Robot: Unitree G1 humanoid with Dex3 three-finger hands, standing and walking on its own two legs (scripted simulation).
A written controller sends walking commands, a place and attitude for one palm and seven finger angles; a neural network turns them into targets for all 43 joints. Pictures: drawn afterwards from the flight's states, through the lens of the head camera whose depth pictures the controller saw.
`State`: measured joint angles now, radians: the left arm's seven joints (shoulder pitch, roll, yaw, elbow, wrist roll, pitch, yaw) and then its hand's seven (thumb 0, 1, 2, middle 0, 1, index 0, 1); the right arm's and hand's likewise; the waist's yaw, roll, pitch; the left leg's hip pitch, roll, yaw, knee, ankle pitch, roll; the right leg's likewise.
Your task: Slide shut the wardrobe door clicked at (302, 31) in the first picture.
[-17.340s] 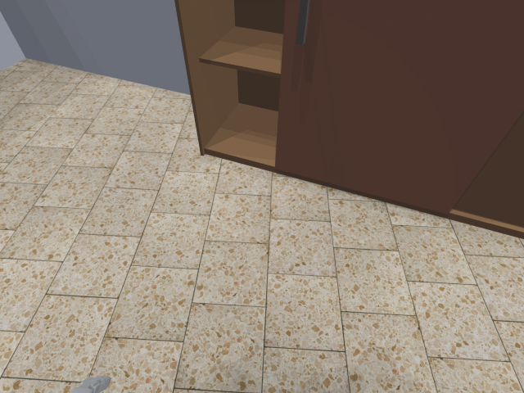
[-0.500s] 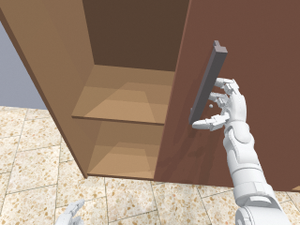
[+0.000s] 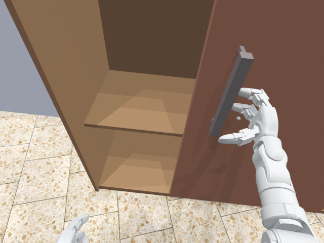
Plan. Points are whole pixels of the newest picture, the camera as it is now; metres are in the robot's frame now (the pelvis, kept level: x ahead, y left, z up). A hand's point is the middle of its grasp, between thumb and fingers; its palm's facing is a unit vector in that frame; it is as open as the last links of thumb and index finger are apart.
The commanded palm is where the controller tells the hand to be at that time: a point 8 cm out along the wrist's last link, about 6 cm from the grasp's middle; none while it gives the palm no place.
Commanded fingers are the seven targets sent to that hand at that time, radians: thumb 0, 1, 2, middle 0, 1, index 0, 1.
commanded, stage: move the hooked fingers beside the handle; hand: right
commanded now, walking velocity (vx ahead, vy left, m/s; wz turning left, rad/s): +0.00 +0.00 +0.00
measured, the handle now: (225, 96) +0.48 -0.13 +0.13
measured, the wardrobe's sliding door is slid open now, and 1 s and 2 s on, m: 0.44 0.44 0.44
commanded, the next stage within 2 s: feel for the door with the fingertips in 1.80 s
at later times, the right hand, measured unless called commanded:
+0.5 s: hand (245, 120) +0.40 -0.16 +0.13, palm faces +0.05 +1.00 -0.01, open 14.0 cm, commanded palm +0.37 -0.22 +0.12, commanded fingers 0.00 0.50 -0.30 0.30 1.20 0.30 1.20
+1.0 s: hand (249, 119) +0.40 -0.18 +0.13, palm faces +0.05 +1.00 -0.02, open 14.0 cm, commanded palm +0.37 -0.23 +0.12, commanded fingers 0.00 0.50 -0.30 0.30 1.20 0.30 1.20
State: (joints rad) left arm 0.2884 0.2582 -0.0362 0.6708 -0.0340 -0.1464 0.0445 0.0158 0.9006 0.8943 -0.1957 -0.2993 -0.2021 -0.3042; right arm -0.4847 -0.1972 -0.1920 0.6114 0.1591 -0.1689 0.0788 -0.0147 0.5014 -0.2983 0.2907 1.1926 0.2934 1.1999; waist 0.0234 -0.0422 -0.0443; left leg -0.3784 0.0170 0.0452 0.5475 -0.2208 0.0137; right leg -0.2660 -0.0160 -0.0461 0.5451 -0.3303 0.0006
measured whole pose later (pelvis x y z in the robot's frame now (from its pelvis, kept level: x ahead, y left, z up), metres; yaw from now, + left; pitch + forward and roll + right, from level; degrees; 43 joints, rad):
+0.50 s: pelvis +0.00 +0.00 +0.00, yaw +0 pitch +3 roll +0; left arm 0.29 0.26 -0.05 0.67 -0.04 -0.14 0.05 0.02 0.90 0.89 -0.20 -0.30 -0.20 -0.30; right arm -0.49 -0.23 -0.22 0.64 0.17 -0.16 0.11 -0.01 0.50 -0.30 0.30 1.20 0.30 1.20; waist 0.03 -0.04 -0.04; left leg -0.38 0.02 0.04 0.54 -0.22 0.01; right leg -0.27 -0.01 -0.05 0.55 -0.33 0.00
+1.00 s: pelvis +0.00 -0.01 +0.00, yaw +0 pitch +3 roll +0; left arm 0.28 0.26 -0.05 0.66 -0.04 -0.13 0.06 0.02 0.90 0.89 -0.20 -0.30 -0.20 -0.30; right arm -0.48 -0.25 -0.23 0.63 0.17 -0.15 0.13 -0.01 0.50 -0.30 0.30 1.20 0.30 1.20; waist 0.03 -0.04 -0.05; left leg -0.38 0.02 0.05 0.54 -0.22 0.01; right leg -0.27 -0.01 -0.04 0.55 -0.34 -0.01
